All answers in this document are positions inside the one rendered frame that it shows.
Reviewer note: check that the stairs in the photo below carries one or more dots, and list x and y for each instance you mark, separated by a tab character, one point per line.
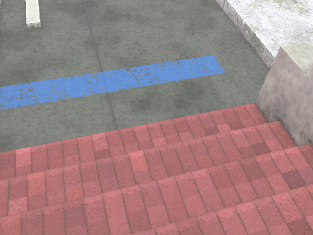
224	172

